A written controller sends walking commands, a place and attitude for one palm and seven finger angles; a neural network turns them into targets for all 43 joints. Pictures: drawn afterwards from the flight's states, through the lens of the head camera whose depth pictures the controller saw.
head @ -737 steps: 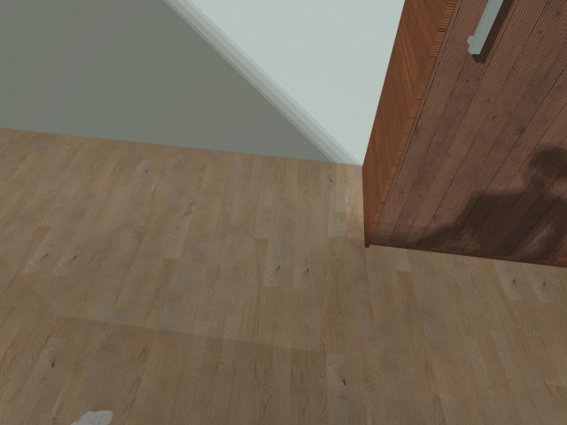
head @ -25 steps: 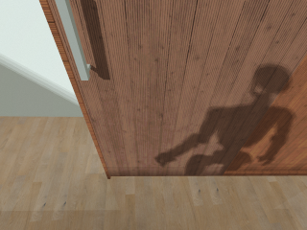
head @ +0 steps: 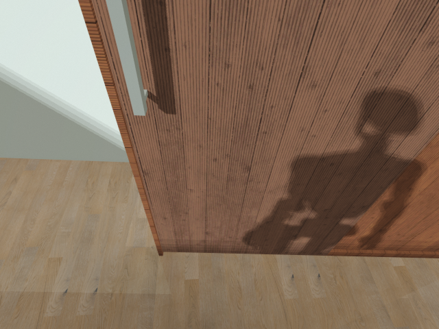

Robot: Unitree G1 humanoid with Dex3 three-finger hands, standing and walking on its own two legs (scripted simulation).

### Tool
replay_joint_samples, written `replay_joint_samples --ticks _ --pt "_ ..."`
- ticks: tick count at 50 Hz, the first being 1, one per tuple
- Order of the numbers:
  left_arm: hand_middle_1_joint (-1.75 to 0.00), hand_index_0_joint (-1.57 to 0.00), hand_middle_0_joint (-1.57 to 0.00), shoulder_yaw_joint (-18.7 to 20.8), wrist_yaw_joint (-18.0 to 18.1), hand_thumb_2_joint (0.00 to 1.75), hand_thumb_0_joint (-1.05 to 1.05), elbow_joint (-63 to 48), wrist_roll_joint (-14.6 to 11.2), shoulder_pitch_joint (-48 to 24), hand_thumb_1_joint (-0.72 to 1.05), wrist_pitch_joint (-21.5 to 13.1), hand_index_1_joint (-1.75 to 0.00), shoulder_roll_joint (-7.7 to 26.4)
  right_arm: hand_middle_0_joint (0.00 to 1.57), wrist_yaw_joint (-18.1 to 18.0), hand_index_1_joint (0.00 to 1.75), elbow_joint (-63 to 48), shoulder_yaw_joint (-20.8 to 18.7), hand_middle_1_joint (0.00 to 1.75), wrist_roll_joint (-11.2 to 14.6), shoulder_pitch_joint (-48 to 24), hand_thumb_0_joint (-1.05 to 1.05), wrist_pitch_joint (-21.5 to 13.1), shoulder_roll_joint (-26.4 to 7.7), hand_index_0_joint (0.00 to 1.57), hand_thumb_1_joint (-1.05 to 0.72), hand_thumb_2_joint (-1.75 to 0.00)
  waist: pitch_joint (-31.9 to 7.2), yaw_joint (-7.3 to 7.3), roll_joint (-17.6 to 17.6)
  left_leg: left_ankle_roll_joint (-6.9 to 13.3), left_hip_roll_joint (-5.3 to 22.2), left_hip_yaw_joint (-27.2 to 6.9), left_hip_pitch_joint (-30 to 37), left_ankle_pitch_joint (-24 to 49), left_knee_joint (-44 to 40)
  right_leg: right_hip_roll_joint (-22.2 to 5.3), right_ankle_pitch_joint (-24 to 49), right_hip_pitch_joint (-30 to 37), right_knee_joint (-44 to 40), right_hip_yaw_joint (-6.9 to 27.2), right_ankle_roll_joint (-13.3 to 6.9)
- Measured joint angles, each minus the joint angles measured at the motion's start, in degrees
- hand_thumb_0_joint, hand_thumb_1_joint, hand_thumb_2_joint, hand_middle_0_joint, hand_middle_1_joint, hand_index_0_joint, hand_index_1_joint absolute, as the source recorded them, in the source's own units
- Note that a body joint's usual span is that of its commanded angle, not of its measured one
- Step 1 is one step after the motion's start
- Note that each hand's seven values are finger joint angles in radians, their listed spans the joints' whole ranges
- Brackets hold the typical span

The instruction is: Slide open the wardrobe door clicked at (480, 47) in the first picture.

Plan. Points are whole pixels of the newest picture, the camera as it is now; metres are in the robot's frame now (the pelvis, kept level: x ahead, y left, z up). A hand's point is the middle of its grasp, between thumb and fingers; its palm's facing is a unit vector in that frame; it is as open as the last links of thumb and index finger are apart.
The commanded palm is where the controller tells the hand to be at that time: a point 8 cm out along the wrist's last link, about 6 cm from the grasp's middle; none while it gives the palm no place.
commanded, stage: come to a stop and stand still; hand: left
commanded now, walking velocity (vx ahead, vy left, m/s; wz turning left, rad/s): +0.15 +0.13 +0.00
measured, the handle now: (130, 47) +0.51 +0.19 +0.25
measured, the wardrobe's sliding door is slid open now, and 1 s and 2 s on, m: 0.00 0.00 0.00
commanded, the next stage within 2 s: look again from close up in 1.78 s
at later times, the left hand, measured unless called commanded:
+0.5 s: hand out of the picture +0.10 +0.21 -0.19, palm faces +0.07 -0.98 -0.18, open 7.3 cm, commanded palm none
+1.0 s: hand out of the picture +0.04 +0.18 -0.18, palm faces +0.03 -0.98 -0.20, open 7.4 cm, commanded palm none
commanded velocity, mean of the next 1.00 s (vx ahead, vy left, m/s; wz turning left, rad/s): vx -0.04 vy -0.02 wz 0.00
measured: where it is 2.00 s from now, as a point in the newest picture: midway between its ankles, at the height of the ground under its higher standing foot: outside the picture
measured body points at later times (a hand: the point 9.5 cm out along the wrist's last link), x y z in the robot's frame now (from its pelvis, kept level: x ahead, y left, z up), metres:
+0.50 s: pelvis +0.05 +0.03 -0.01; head +0.07 +0.05 +0.44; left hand +0.09 +0.26 -0.18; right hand +0.09 -0.21 -0.15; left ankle +0.05 +0.14 -0.74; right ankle +0.09 -0.10 -0.73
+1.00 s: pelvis +0.02 +0.00 +0.00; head +0.03 +0.00 +0.45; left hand +0.04 +0.23 -0.16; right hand +0.05 -0.25 -0.16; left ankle +0.02 +0.13 -0.74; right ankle +0.03 -0.09 -0.74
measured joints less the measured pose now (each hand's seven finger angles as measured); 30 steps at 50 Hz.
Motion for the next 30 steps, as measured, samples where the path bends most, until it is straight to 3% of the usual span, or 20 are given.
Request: replay_joint_samples --ticks 4,8,10,13,16,19,22,30 --pt "-0.30 -0.20 -0.20 0.1 -0.1 0.90 0.01 -2.0 0.0 -1.4 0.91 -0.4 -0.30 -1.9 0.20 -0.3 0.30 1.4 0.0 0.30 -0.1 3.3 0.00 0.1 1.6 0.20 -0.90 -0.89 1.1 -0.83 0.7 0.1 -0.7 -0.6 1.8 -0.6 -0.9 0.1 1.1 -2.9 0.3 -0.9 -0.1" --pt "-0.30 -0.20 -0.20 0.8 0.1 0.90 0.02 -4.0 0.1 -2.7 0.94 -1.5 -0.30 -2.1 0.20 -0.5 0.30 2.7 -0.3 0.30 0.1 5.5 0.00 0.4 2.2 0.20 -0.90 -0.89 1.6 -1.04 1.8 -0.4 -0.9 -0.8 2.3 -3.7 2.2 0.8 8.1 -0.7 -9.9 -2.1 -0.5" --pt "-0.30 -0.20 -0.20 1.0 0.3 0.90 0.01 -4.8 0.1 -3.2 0.93 -3.1 -0.30 -1.9 0.20 -0.5 0.30 3.1 -0.6 0.30 0.7 5.9 0.00 0.6 2.3 0.21 -0.90 -0.89 1.9 -1.08 1.9 -1.3 -0.8 -1.0 -0.3 -6.8 9.5 0.7 15.1 0.8 -13.5 -2.2 -1.8" --pt "-0.30 -0.20 -0.20 1.0 1.0 0.90 0.01 -5.0 -0.4 -4.5 0.93 -3.8 -0.30 -2.1 0.20 -0.7 0.30 3.1 -1.9 0.30 0.9 3.4 0.00 2.0 1.6 0.20 -0.90 -0.89 2.2 -1.65 3.2 -3.0 1.3 -1.8 -7.5 -11.7 23.3 1.1 12.5 1.9 -12.7 -4.4 -2.6" --pt "-0.30 -0.20 -0.20 1.3 1.8 0.90 0.01 -5.2 -0.1 -5.4 0.92 -2.8 -0.30 -2.1 0.20 -0.7 0.30 1.4 -2.9 0.30 0.6 -0.7 0.00 3.0 1.0 0.20 -0.90 -0.89 2.0 -0.92 2.4 -3.9 3.5 -1.6 -13.4 -10.9 27.3 1.2 13.0 2.2 -14.9 -4.3 -2.2" --pt "-0.30 -0.20 -0.20 1.5 1.8 0.90 0.01 -5.2 0.0 -5.7 0.92 -1.9 -0.30 -2.1 0.20 -0.4 0.30 -1.3 -3.5 0.30 0.4 -4.6 0.00 2.7 0.5 0.20 -0.91 -0.90 1.8 -0.18 1.2 -4.8 5.1 -1.5 -15.8 -7.0 23.9 1.0 14.2 1.6 -16.0 -3.4 -1.6" --pt "-0.30 -0.20 -0.20 1.8 1.5 0.90 0.00 -5.2 -0.1 -5.3 0.92 -1.2 -0.30 -1.6 0.19 -0.3 0.30 -3.7 -3.8 0.29 0.4 -7.2 0.00 1.5 0.0 0.20 -0.91 -0.90 1.5 0.38 0.4 -5.6 5.9 -1.1 -13.5 0.1 13.5 0.8 13.7 0.6 -14.4 -2.2 -0.5" --pt "-0.30 -0.20 -0.20 1.5 0.6 0.90 0.01 -3.9 -0.3 -3.9 0.92 -0.1 -0.30 0.3 0.20 -1.1 0.30 -4.1 -2.6 0.30 -0.1 -10.7 0.00 0.1 0.8 0.20 -0.93 -0.90 0.4 1.40 -1.2 -3.3 4.0 0.0 -9.4 3.6 5.6 1.9 4.4 2.2 -7.7 2.4 1.4"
